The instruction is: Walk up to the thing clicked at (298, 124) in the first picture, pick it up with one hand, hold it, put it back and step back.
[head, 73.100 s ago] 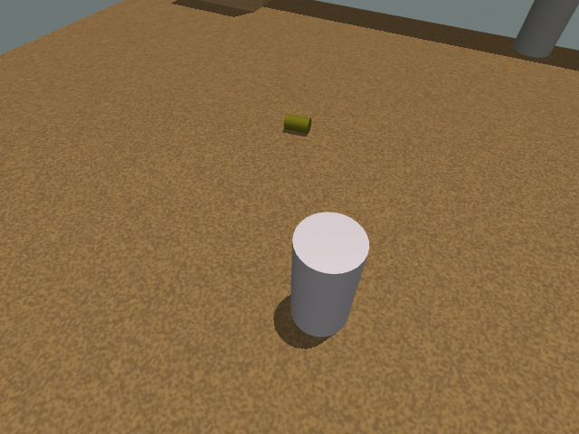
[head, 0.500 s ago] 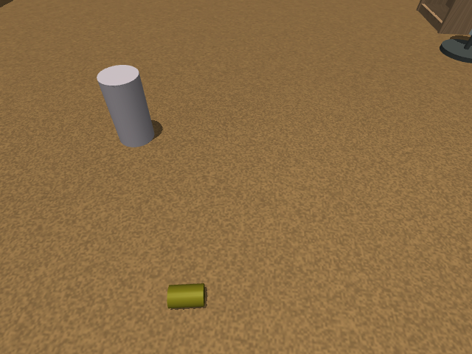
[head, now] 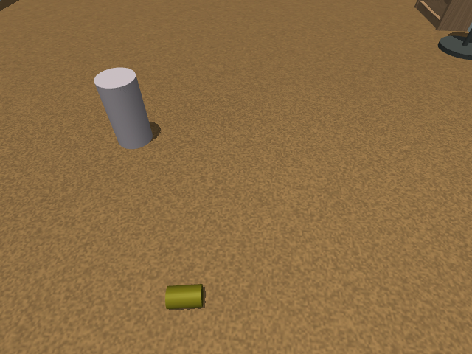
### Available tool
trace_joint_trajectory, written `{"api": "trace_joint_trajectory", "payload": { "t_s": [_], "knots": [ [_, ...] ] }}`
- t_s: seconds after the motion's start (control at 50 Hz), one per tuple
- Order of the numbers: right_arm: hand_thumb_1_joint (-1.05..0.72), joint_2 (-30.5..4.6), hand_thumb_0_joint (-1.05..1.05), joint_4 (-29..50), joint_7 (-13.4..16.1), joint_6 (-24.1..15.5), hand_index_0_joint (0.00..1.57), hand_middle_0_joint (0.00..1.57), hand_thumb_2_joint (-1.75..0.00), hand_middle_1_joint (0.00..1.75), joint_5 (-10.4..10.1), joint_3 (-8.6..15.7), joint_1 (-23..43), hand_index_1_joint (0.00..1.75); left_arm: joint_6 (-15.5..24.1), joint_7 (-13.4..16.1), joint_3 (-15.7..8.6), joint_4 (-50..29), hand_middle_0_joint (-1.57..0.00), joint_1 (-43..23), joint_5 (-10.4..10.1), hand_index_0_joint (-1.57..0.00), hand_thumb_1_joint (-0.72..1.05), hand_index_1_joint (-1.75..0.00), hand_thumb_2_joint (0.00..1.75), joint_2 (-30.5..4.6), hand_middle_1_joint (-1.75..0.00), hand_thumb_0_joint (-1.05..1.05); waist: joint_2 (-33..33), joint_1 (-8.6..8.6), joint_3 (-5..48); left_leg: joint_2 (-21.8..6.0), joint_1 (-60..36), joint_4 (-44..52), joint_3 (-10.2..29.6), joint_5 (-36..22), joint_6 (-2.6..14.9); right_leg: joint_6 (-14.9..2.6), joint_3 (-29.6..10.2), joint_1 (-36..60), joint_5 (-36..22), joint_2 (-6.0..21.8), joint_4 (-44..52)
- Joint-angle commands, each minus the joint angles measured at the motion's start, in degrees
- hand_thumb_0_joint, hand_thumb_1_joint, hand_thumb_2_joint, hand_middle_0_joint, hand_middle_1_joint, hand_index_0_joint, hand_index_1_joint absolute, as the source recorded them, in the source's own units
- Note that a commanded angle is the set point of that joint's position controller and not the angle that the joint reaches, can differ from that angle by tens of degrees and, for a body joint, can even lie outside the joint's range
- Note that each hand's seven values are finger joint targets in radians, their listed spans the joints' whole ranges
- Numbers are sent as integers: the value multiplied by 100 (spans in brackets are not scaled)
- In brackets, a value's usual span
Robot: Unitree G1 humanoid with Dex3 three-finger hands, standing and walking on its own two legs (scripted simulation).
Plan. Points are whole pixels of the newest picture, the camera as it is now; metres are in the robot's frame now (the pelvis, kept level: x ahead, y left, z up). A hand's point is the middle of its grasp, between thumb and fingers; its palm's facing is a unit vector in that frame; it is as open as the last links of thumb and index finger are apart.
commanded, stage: stand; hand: left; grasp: from above
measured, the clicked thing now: (184, 296) +0.47 +0.23 -0.74
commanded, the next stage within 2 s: step back in 1.40 s
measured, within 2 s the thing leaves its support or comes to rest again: neither
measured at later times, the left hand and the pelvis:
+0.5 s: hand out of the picture +0.08 +0.24 -0.16, palm faces +0.02 -0.94 -0.33, open 7.4 cm; pelvis +0.01 +0.00 +0.00, yaw -1 degrees
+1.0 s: hand out of the picture +0.08 +0.24 -0.16, palm faces +0.00 -0.94 -0.33, open 7.4 cm; pelvis +0.01 -0.01 +0.00, yaw -1 degrees
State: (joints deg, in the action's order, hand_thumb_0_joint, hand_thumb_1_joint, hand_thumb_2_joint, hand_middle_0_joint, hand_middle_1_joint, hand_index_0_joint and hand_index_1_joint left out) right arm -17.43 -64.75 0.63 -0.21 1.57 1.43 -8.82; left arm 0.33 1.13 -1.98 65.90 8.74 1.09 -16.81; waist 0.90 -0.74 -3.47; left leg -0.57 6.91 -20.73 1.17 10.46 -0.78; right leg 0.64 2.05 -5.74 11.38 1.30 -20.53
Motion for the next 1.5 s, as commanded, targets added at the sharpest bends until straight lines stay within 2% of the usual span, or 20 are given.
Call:
{"api": "trace_joint_trajectory", "payload": {
  "t_s": [0.0, 0.04, 0.1, 0.14, 0.2, 0.24, 0.3, 0.34, 0.48, 0.68, 0.74, 0.86, 1.1, 1.2, 1.36, 1.38, 1.4, 1.42, 1.46, 1.48],
  "knots": [
    [-90, -1054, 0, 338, 97, -131, 20, 20, -90, 30, -17, 188, 221, 30, 113, 91, -185, -309, -20, -188, 17, -20, 90, -30, 90, -1103, -30, 0, -104, 7, 275, -539, 5, 353, 465, -658, 198, -111, -537, 48, -556, 592, 472],
    [-90, -1024, 0, 317, 99, -133, 20, 20, -90, 30, -22, 164, 170, 30, 119, 90, -204, -318, -20, -261, 5, -20, 90, -30, 90, -1147, -30, 0, -73, 38, 335, -558, -4, 330, 429, -818, 199, -115, -551, 126, -814, 618, 441],
    [-90, -1060, 0, 281, 104, -127, 20, 20, -90, 30, -34, 152, 195, 30, 109, 76, -192, -269, -20, -230, -5, -20, 90, -30, 90, -1116, -30, 0, -35, 4, 331, -559, -10, 368, 426, -668, 200, -105, -532, 148, -683, 601, 476],
    [-90, -1044, 0, 279, 108, -139, 20, 20, -90, 30, -43, 136, 208, 30, 110, 69, -196, -251, -20, -226, -8, -20, 90, -30, 90, -1125, -30, 0, -38, 9, 347, -584, -116, 360, 424, -895, 181, -114, -522, 99, -871, 596, 452],
    [-90, -1100, 0, 270, 108, -134, 20, 20, -90, 30, -37, 131, 215, 30, 104, 63, -204, -266, -20, -336, -10, -20, 90, -30, 90, -1165, -30, 0, -18, 20, 256, -579, 10, 454, 420, -629, 184, -113, -543, 108, -614, 584, 508],
    [-90, -1126, 0, 293, 106, -144, 20, 20, -90, 30, -44, 138, 306, 30, 116, 59, -194, -262, -20, -320, 1, -20, 90, -30, 90, -1138, -30, 0, -63, 10, 330, -612, -136, 381, 429, -995, 176, -109, -519, 83, -875, 589, 477],
    [-90, -1129, 0, 275, 105, -138, 20, 20, -90, 30, -36, 128, 249, 30, 103, 46, -204, -267, -20, -413, -1, -20, 90, -30, 90, -1178, -30, 0, -13, 43, 264, -597, 11, 466, 397, -601, 172, -118, -541, 92, -531, 581, 532],
    [-90, -1123, 0, 282, 98, -152, 20, 20, -90, 30, -41, 123, 337, 30, 102, 34, -194, -271, -20, -405, -9, -20, 90, -30, 90, -1171, -30, 0, 11, 18, 254, -608, -7, 491, 416, -626, 156, -125, -529, 48, -509, 574, 527],
    [-90, -1169, 0, 279, 82, -156, 20, 20, -90, 30, -56, 132, 376, 30, 129, 39, -177, -278, -20, -411, -14, -20, 90, -30, 90, -1200, -30, 0, -72, 36, 457, -640, -136, 419, 400, -982, 173, -131, -519, 205, -912, 608, 497],
    [-90, -1224, 0, 241, 67, -158, 20, 20, -90, 30, -56, 116, 388, 30, 114, 7, -166, -278, -20, -464, -21, -20, 90, -30, 90, -1259, -30, 0, -43, 47, 316, -639, -8, 570, 405, -598, 149, -136, -528, 69, -465, 580, 541],
    [-90, -1274, 0, 245, 67, -175, 20, 20, -90, 30, -51, 113, 401, 30, 130, 0, -161, -306, -20, -466, -23, -20, 90, -30, 90, -1266, -30, 0, 25, 36, 459, -674, -155, 497, 392, -896, 176, -146, -567, 122, -791, 613, 495],
    [-90, -1257, 0, 230, 47, -167, 20, 20, -90, 30, -61, 101, 409, 30, 126, -15, -145, -292, -20, -434, -33, -20, 90, -30, 90, -1308, -30, 0, -8, 44, 332, -648, -88, 582, 415, -564, 155, -144, -552, -3, -475, 585, 557],
    [-90, -1290, 0, 239, 35, -166, 20, 20, -90, 30, -71, 92, 400, 30, 169, -7, -136, -323, -20, -448, -52, -20, 90, -30, 90, -1378, -30, 0, -92, 65, 575, -673, -166, 475, 372, -1074, 174, -157, -560, 234, -1110, 644, 464],
    [-90, -1288, 0, 219, 35, -158, 20, 20, -90, 30, -71, 77, 378, 30, 148, -12, -123, -312, -20, -446, -56, -20, 90, -30, 90, -1365, -30, 0, -83, 64, 402, -678, -102, 538, 397, -888, 145, -153, -546, 95, -847, 625, 517],
    [-90, -1303, 0, 247, 27, -158, 20, 20, -90, 30, -72, 70, 400, 30, 165, -18, -122, -362, -20, -479, -54, -20, 90, -30, 90, -1411, -30, 0, -119, 79, 417, -698, -173, 512, 377, -968, 138, -160, -562, 94, -924, 628, 520],
    [-90, -1630, 0, 388, -4, -54, 20, 20, -90, 30, -105, 188, 629, 30, 105, 5, -375, -500, -20, -416, -153, -20, 90, -30, 90, -1841, -30, 0, -178, 54, -189, -560, 302, -145, 405, -1654, 264, -196, -724, -376, -1959, 570, 102],
    [-90, -1499, 0, 481, 1, -15, 20, 20, -90, 30, -149, 177, 520, 30, 91, 31, -406, -576, -20, -326, -173, -20, 90, -30, 90, -1846, -30, 0, -228, 84, 32, -518, 318, -427, 281, -1791, 270, -298, -682, -207, -2355, 640, -29],
    [-90, -1461, 0, 550, -9, 1, 20, 20, -90, 30, -164, 179, 508, 30, 81, 41, -413, -639, -20, -251, -176, -20, 90, -30, 90, -1812, -30, 0, -263, 68, 193, -426, 244, -650, 182, -1725, 273, -381, -728, -185, -2574, 703, -67],
    [-90, -1425, 0, 659, -7, 54, 20, 20, -90, 30, -190, 212, 379, 30, 60, 49, -469, -833, -20, -343, -159, -20, 90, -30, 90, -1900, -30, 0, -488, 112, 607, -222, 341, -1221, 33, -1460, 246, -717, -967, -49, -2911, 993, -130],
    [-90, -1415, 0, 703, -15, 101, 20, 20, -90, 30, -191, 242, 324, 30, 35, 46, -493, -954, -20, -438, -143, -20, 90, -30, 90, -1941, -30, 0, -602, 137, 666, -25, 457, -1521, -52, -920, 205, -919, -1156, -112, -2795, 1204, -51]
  ]
}}
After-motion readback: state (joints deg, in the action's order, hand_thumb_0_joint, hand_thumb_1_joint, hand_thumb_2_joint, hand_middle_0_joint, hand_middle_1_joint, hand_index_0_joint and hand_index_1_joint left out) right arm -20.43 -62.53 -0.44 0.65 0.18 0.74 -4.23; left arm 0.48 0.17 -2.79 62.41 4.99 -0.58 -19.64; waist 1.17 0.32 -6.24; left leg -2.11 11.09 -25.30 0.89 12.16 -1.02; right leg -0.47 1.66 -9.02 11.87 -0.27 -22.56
